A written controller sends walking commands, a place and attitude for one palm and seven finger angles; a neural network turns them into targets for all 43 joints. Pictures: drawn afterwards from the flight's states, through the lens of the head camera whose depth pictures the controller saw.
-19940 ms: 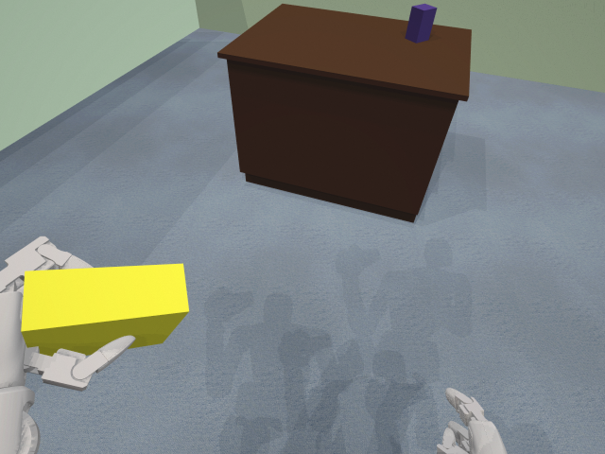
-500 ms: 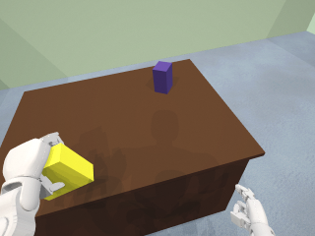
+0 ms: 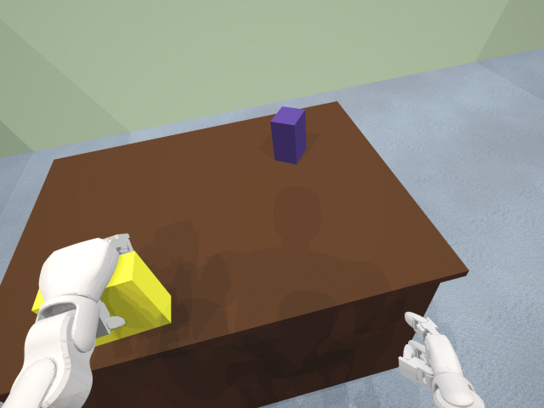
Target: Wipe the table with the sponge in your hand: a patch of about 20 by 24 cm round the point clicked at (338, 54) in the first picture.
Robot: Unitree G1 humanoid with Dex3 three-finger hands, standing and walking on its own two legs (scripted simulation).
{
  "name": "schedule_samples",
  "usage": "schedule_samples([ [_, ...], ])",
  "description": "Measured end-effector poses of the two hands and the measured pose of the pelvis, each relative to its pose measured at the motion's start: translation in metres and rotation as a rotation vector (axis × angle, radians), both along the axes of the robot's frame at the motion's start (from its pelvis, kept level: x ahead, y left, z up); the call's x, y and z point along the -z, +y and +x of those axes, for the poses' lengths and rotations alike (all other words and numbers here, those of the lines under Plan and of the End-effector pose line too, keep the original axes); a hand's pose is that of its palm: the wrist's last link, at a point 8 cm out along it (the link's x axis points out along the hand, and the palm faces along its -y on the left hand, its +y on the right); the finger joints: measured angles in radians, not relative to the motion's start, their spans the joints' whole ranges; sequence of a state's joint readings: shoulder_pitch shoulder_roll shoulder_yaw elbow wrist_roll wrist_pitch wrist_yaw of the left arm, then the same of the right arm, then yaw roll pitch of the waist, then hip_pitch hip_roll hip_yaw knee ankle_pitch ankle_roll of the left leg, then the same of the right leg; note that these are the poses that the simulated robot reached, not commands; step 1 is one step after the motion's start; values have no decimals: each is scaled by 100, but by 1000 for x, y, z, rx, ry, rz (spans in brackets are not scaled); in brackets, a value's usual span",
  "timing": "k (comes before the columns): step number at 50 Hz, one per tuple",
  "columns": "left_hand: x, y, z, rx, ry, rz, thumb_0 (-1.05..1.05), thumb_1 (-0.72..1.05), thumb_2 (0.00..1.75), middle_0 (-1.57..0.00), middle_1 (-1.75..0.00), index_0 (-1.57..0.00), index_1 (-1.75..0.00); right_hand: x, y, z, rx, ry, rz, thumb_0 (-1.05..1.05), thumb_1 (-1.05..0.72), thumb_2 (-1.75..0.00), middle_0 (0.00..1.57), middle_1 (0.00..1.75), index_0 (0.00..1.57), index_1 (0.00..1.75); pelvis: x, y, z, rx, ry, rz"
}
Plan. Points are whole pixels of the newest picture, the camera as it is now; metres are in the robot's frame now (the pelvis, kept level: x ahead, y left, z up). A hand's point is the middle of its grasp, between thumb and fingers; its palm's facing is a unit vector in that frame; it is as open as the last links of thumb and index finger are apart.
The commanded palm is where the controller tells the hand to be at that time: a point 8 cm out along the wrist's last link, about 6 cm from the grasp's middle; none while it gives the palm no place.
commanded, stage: turn the palm down, sponge in hand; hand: left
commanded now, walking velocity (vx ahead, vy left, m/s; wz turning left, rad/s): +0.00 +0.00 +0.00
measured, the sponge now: (117, 309) +0.21 +0.29 +0.04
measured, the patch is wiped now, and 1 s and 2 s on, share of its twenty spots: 0.00 0.00 0.00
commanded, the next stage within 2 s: move the sponge above the wiping area in 0.26 s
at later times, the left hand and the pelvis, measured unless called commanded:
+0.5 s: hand (111, 290) +0.22 +0.28 +0.08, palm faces +0.00 -0.09 -1.00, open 9.5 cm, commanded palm +0.20 +0.27 +0.15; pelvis -0.01 +0.00 +0.00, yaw -1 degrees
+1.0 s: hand (126, 286) +0.24 +0.27 +0.07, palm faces +0.02 -0.10 -1.00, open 9.5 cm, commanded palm +0.21 +0.27 +0.14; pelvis -0.01 +0.00 +0.00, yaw -1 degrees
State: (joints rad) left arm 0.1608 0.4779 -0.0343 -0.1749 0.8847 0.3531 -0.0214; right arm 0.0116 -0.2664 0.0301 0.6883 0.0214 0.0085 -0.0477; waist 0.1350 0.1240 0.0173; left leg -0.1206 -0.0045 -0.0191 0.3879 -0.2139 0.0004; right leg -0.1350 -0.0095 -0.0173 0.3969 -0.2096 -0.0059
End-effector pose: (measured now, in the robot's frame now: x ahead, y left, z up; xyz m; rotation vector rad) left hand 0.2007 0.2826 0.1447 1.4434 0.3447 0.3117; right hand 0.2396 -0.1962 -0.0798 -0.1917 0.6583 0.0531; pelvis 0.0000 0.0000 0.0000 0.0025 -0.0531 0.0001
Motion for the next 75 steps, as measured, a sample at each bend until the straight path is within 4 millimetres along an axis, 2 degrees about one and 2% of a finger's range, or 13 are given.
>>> schedule_samples([
  [5, 5, -8, 0, 58, 16, 9, 0, -44, 102, -79, -138, -80, -138, -2, -4, 0, -1, 0, -14, 2, -91, -90, 20, 30, 20, 30, 0, -3, 1, 6, -1, 0],
  [17, -2, -2, -2, 10, -50, 9, 0, -44, 102, -79, -139, -80, -138, -4, -14, -4, 26, -7, -18, 2, -91, -90, 20, 30, 20, 30, 0, -5, -1, 7, -7, -2],
  [24, 6, -6, 0, 33, -4, 9, 0, -44, 102, -79, -138, -80, -138, -4, -12, -7, 30, -11, -18, 2, -91, -90, 20, 30, 20, 30, 0, -4, -6, 9, -10, 1],
  [43, 16, -12, 11, 51, -23, 8, 0, -44, 102, -79, -139, -80, -138, 2, -7, -22, 46, 17, -5, 2, -90, -90, 20, 30, 20, 30, 1, 0, -10, 15, -3, 2],
  [51, 20, -14, 15, 39, -17, 9, 0, -44, 102, -79, -139, -80, -138, 2, -10, -21, 50, 18, -5, 2, -91, -90, 20, 30, 20, 30, 1, -1, -10, 15, -2, 3],
  [60, 28, -6, 25, 16, 16, 10, 0, -44, 102, -79, -139, -80, -138, 1, -18, -19, 67, 20, -23, 2, -90, -90, 20, 30, 20, 30, 1, -5, -7, 15, 8, 2],
  [71, 35, -19, 35, 58, 17, 6, 0, -44, 102, -79, -139, -80, -138, 6, -24, -17, 82, 38, -23, 2, -91, -90, 20, 30, 20, 30, 1, -4, 0, 15, 30, 2],
  [75, 36, -17, 38, 46, 9, 11, 0, -44, 102, -79, -139, -80, -138, 7, -23, -16, 86, 47, -18, 2, -91, -90, 20, 30, 20, 30, 1, -5, 3, 21, 35, 3],
])
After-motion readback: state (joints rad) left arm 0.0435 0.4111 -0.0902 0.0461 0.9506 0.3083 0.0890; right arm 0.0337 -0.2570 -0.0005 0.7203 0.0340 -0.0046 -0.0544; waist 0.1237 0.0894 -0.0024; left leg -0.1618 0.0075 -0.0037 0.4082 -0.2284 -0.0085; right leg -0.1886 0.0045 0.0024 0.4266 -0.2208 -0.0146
